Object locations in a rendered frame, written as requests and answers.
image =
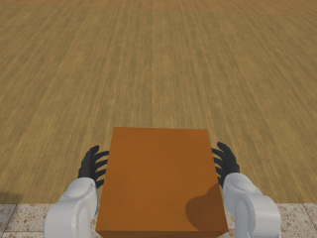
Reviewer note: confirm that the robot left forearm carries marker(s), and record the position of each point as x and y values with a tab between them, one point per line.
70	217

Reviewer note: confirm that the robot right hand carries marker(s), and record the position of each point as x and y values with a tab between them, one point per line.
228	163

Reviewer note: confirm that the carton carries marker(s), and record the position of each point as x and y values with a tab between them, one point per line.
160	183

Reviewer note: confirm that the robot left hand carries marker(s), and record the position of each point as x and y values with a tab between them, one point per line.
89	167

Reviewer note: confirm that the robot right forearm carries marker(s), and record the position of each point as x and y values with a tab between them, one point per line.
256	215

